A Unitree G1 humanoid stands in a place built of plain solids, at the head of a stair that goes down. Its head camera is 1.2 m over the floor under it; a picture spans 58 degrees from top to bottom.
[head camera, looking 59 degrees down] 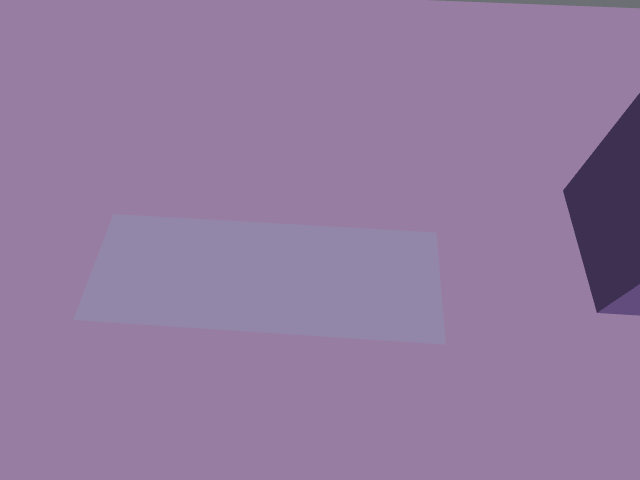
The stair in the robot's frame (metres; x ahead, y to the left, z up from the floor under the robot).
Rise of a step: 0.11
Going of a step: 0.59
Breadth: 1.18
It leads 4 degrees to the right of straight ahead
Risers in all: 3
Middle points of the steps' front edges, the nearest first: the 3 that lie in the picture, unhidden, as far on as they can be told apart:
0.41 0.20 0.00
0.86 0.17 -0.11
1.60 0.12 -0.21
